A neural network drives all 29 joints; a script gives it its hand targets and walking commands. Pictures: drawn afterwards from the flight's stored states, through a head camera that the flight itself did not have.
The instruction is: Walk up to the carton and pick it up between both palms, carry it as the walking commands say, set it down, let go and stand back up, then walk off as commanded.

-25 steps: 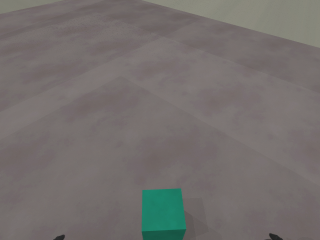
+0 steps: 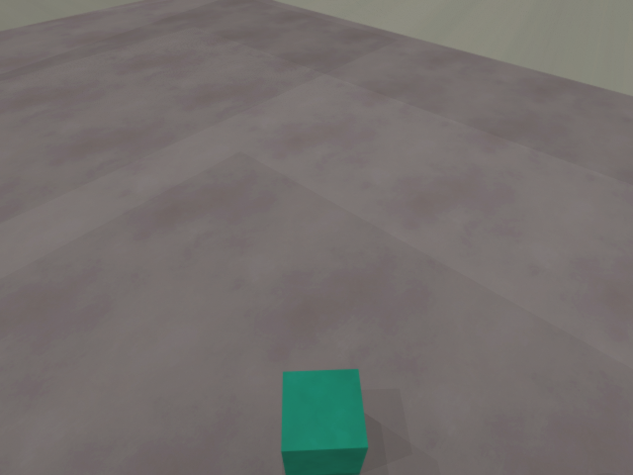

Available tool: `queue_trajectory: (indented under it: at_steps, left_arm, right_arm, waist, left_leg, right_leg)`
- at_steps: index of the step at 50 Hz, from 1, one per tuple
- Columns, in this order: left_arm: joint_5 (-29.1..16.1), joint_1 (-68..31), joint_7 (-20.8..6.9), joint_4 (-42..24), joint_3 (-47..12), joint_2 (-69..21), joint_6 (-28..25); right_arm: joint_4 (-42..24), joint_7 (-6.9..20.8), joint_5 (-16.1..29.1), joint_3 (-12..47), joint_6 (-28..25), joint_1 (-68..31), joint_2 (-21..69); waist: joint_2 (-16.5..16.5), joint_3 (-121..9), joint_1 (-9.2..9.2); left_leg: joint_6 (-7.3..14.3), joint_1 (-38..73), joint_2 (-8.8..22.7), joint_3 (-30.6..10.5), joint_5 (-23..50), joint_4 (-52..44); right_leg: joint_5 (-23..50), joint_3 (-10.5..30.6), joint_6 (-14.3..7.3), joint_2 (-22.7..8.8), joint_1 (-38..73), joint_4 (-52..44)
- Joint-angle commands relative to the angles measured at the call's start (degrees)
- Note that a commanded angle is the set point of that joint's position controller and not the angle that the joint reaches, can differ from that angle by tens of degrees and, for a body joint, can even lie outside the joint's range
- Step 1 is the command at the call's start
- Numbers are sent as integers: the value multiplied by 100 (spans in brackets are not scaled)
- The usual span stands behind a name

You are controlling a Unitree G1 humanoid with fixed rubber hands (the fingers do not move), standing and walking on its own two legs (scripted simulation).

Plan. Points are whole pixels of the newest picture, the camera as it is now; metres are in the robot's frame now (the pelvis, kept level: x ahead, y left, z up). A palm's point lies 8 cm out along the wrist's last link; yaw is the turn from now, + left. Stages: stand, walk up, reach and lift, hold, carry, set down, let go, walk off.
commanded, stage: stand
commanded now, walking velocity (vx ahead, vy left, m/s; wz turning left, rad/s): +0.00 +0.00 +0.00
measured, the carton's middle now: (321, 424) +0.42 +0.00 -0.66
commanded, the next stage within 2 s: walk off in 0.56 s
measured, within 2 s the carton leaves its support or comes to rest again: neither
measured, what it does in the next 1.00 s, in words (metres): stands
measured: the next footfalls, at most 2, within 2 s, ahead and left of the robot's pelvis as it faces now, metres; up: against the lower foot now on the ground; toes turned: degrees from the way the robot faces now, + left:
left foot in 1.50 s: +0.01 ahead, -0.05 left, +0.00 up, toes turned +7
right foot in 1.90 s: +0.03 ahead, -0.40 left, +0.00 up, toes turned -6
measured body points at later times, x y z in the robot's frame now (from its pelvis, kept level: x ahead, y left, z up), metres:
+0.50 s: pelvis +0.00 +0.00 +0.00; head -0.01 +0.00 +0.45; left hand +0.09 +0.31 -0.12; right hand +0.10 -0.32 -0.11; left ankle -0.01 +0.12 -0.75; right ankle -0.01 -0.13 -0.75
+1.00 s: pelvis -0.01 -0.02 +0.00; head +0.00 -0.02 +0.45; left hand +0.04 +0.28 -0.14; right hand +0.07 -0.33 -0.13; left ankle -0.01 +0.12 -0.75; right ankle -0.02 -0.14 -0.73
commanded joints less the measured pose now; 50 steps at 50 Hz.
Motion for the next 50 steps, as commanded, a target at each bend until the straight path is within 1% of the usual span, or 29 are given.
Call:
queue_trajectory:
  at_steps: [1,37,39,40,41,43,44,46,48,49,50]
  left_arm:
    - [-5,-187,19,-218,170,931,-65]
    - [-38,-334,2,125,114,1051,-91]
    - [-101,-39,49,297,73,928,-3]
    - [-127,77,62,420,-16,592,85]
    - [-123,134,77,461,-41,499,167]
    - [-106,159,97,484,22,679,252]
    - [-98,182,94,485,46,711,273]
    - [-71,229,77,449,71,687,293]
    - [-11,300,36,383,114,638,319]
    - [22,323,11,336,138,598,342]
    - [27,334,-13,282,149,528,365]
  right_arm:
    - [-224,-19,7,-184,-62,-215,-978]
    - [65,8,50,-150,-83,-316,-1079]
    - [38,21,-10,-71,-56,-259,-989]
    - [51,40,-6,18,-7,-225,-696]
    - [18,46,-14,38,42,-208,-664]
    - [-33,22,-43,-23,86,-166,-927]
    - [-33,-2,-53,-56,101,-108,-1020]
    - [-9,-62,-67,-133,135,24,-1168]
    - [-39,-122,-83,-198,160,48,-1220]
    - [-58,-145,-94,-213,163,48,-1191]
    - [-27,-169,-104,-235,169,118,-1169]
  waist:
    - [55,-57,-3]
    - [57,-107,3]
    - [76,-64,4]
    - [78,-74,-26]
    - [98,6,-54]
    - [279,-41,-116]
    - [417,-78,-152]
    - [737,-94,-216]
    - [1098,-133,-249]
    - [1157,-140,-267]
    - [1110,-106,-296]
  left_leg:
    - [58,-85,646,-531,770,-382]
    - [102,10,706,-532,953,-470]
    - [135,48,850,-646,879,-522]
    - [116,3,926,-695,880,-552]
    - [109,-74,993,-736,923,-516]
    - [171,-92,1202,-905,1041,-433]
    - [244,-53,1353,-1059,1083,-423]
    - [472,51,1699,-1418,1182,-413]
    - [843,-150,2139,-1757,1409,-386]
    - [1034,-265,2329,-1872,1671,-369]
    - [1157,-276,2458,-1905,2086,-355]
  right_leg:
    - [676,455,-121,-579,-120,-335]
    - [868,446,-171,-652,-31,-411]
    - [778,353,-127,-589,-141,-363]
    - [808,293,-69,-522,-152,-355]
    - [857,248,-20,-472,-198,-284]
    - [824,162,34,-421,-330,-35]
    - [720,119,62,-389,-467,137]
    - [356,33,103,-293,-877,529]
    - [-615,-77,90,-206,-1110,1315]
    - [-1191,-129,73,-175,-1258,1912]
    - [-1587,-116,60,-214,-1483,2327]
